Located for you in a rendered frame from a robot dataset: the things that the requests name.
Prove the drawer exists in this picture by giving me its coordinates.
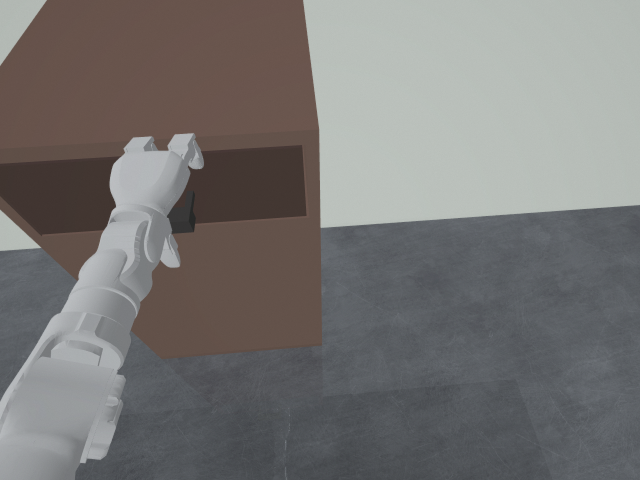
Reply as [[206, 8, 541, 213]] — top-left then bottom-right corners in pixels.
[[0, 145, 307, 234]]

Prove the robot left upper arm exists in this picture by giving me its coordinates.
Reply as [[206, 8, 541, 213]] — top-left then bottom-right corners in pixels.
[[0, 357, 126, 480]]

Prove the cabinet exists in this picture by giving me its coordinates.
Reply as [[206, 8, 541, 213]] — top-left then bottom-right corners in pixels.
[[0, 0, 322, 359]]

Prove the robot left forearm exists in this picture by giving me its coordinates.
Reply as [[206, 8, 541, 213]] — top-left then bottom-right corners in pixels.
[[0, 204, 168, 433]]

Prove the handle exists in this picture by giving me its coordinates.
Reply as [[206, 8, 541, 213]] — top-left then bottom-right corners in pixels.
[[167, 191, 196, 234]]

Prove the robot left hand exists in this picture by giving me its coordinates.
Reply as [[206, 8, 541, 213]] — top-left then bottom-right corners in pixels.
[[110, 133, 204, 268]]

